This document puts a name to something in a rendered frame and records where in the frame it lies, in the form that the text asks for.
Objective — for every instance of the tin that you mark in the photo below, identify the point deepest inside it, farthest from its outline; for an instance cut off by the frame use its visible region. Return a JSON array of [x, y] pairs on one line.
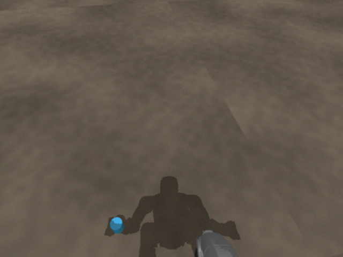
[[117, 225]]

